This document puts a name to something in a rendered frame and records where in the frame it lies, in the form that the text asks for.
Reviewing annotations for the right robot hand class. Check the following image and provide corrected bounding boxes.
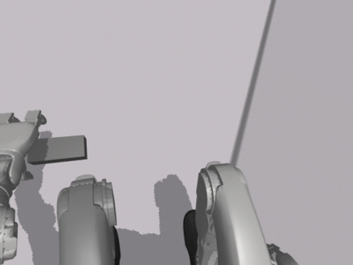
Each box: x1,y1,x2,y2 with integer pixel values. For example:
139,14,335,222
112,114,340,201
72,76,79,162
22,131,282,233
266,243,299,265

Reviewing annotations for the small box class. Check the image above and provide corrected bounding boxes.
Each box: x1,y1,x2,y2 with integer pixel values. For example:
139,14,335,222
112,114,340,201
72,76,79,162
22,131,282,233
27,135,87,165

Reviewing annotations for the left robot hand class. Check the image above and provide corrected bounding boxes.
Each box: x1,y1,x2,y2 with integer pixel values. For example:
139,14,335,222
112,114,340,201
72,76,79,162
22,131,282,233
0,110,47,181

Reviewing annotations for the left robot arm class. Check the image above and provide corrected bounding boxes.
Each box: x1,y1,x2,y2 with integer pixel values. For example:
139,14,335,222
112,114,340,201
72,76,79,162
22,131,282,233
0,150,25,264

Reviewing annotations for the right robot foot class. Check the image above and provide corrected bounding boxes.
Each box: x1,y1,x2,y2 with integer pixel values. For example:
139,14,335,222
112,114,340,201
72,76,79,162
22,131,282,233
183,210,198,265

